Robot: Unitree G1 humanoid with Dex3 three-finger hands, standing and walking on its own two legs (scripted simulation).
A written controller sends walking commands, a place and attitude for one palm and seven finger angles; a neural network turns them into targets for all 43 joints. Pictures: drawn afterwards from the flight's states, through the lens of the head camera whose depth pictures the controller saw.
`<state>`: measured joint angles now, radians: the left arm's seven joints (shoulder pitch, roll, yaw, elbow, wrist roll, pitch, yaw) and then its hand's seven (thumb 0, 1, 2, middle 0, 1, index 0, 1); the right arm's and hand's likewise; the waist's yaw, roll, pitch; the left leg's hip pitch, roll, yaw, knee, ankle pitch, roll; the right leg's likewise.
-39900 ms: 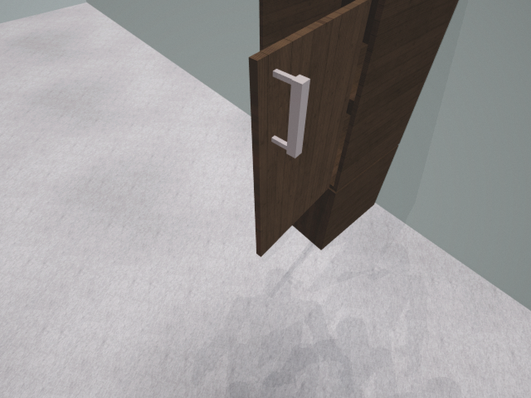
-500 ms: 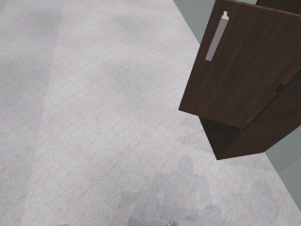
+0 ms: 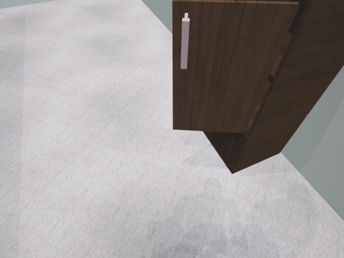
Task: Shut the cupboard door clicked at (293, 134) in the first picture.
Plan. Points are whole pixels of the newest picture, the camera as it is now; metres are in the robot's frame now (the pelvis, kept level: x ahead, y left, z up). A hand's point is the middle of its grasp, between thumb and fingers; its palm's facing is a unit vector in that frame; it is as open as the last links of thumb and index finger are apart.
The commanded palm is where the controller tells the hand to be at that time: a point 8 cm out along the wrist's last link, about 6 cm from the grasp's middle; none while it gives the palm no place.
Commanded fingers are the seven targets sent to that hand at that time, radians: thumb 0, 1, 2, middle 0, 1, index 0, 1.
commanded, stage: take the last steps up to it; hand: left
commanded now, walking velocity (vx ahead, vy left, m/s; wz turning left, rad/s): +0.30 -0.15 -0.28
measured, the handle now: (185, 42) +0.71 -0.02 +0.14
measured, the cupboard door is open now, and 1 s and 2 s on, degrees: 62 62 62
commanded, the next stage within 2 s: come to a stop and stand still in 0.70 s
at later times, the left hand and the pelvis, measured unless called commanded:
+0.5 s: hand (128, 227) +0.23 +0.14 -0.17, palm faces -0.22 -0.96 -0.18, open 7.4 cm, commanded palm none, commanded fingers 0.00 0.90 0.90 -0.20 -0.30 -0.20 -0.30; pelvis +0.11 -0.04 +0.00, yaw -9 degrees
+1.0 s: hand (166, 206) +0.30 +0.03 -0.19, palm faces -0.06 -0.99 -0.15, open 7.3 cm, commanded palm none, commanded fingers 0.00 0.90 0.90 -0.20 -0.30 -0.20 -0.30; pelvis +0.27 -0.13 -0.01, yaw -7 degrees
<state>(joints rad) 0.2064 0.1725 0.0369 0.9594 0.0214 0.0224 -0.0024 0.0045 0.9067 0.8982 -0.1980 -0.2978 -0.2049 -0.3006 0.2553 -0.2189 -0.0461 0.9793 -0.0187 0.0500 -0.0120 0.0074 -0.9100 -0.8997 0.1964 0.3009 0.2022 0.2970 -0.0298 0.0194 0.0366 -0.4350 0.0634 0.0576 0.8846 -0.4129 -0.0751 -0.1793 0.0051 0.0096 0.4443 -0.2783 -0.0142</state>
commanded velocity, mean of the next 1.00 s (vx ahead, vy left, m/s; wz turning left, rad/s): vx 0.11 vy -0.08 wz -0.07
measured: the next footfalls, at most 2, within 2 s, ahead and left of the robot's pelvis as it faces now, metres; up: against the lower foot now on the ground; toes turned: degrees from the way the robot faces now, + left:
left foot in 0.10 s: +0.07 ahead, +0.12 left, +0.00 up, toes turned +4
right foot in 0.56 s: +0.22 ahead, -0.22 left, +0.00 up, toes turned -11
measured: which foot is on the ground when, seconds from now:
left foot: up 0.00-0.08, down 0.10-0.56, up 0.58-0.86, down 0.88-1.00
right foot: down 0.00-0.10, up 0.12-0.54, down 0.56-1.00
